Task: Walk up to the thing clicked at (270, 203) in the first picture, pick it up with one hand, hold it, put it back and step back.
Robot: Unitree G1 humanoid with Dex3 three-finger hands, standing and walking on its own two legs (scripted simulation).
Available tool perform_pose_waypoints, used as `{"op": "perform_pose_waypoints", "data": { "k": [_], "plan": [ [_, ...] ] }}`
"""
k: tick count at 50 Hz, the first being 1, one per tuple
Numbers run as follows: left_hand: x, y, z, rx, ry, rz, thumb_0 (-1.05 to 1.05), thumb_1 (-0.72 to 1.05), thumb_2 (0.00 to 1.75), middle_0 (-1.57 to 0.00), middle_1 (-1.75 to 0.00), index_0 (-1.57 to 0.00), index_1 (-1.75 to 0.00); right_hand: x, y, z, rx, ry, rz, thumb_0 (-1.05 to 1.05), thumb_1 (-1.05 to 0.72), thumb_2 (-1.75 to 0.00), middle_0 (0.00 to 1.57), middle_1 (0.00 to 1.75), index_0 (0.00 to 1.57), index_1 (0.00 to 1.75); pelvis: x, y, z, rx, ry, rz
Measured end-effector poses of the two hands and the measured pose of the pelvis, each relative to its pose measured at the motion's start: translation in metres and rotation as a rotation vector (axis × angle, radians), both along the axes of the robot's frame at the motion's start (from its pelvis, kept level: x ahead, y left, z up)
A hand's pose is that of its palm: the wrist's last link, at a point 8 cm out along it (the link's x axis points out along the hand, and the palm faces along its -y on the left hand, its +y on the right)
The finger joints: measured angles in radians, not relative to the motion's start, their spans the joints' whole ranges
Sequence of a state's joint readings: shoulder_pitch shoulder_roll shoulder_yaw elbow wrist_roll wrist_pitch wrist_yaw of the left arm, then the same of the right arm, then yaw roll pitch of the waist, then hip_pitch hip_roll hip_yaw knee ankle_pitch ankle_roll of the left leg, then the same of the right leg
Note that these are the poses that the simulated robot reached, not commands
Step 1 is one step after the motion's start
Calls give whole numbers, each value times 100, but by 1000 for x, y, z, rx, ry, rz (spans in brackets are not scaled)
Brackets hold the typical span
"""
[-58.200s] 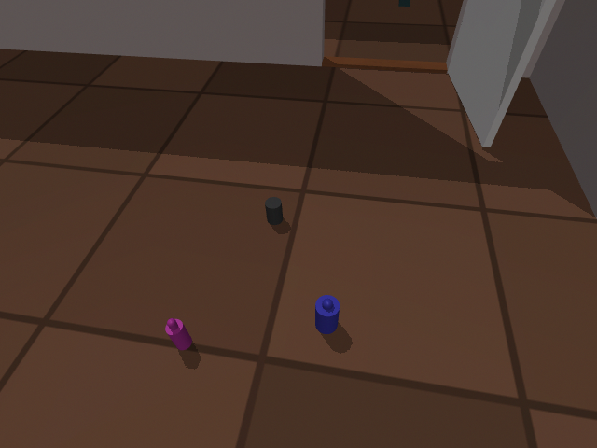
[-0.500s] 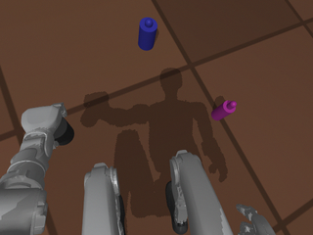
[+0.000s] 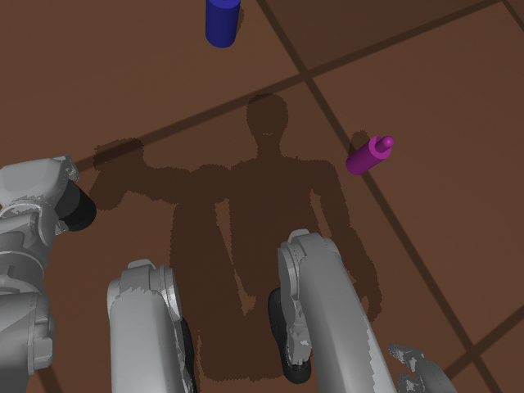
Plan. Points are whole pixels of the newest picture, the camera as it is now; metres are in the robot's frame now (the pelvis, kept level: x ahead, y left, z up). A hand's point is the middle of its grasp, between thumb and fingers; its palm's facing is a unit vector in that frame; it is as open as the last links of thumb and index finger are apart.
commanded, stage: crouch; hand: left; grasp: from above
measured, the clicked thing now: (66, 205) +0.44 +0.28 -0.23
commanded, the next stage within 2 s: lower in 0.22 s
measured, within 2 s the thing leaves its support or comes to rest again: rests again in 0.92 s
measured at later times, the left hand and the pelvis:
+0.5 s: hand (61, 207) +0.44 +0.28 -0.21, palm faces -0.50 -0.06 -0.86, open 9.9 cm; pelvis +0.00 +0.00 -0.04, yaw -1 degrees
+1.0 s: hand (74, 209) +0.45 +0.28 -0.27, palm faces -0.48 -0.07 -0.87, open 9.8 cm; pelvis +0.01 +0.00 -0.07, yaw -3 degrees
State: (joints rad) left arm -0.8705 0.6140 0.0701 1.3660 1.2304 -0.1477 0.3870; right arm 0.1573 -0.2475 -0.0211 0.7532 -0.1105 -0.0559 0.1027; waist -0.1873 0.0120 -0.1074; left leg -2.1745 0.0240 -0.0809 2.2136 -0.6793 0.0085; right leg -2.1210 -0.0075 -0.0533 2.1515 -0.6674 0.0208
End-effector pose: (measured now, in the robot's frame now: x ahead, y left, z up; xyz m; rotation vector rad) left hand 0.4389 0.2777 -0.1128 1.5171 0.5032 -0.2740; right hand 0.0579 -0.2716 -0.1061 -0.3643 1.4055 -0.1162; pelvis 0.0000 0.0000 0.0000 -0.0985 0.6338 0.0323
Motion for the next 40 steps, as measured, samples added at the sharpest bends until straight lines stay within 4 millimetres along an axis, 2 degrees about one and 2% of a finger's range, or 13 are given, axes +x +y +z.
{"op": "perform_pose_waypoints", "data": {
  "k": [11,21,30,40],
  "plan": [
    [5,1,-20,-3,-2,-8,4,0,58,-72,-75,-63,-75,-13,4,-19,7,26,0,0,-92,-90,20,30,20,30,-3,1,-21,-5,-14,-2],
    [8,1,-33,1,13,-6,4,-2,58,-74,-73,-65,-73,-15,-4,-27,3,40,19,0,-92,-90,20,30,20,30,-2,-1,-33,-4,-17,-4],
    [9,1,-60,-26,28,-13,4,-1,55,-76,-71,-67,-70,-16,-9,-36,-15,56,52,0,-92,-90,20,30,20,30,-2,-2,-48,-16,-33,-14],
    [10,3,-85,-22,-5,-23,5,0,51,-77,-69,-67,-69,-14,-4,-50,-13,72,68,0,-92,-90,20,30,20,30,1,0,-65,-28,-38,-19]
  ]
}}
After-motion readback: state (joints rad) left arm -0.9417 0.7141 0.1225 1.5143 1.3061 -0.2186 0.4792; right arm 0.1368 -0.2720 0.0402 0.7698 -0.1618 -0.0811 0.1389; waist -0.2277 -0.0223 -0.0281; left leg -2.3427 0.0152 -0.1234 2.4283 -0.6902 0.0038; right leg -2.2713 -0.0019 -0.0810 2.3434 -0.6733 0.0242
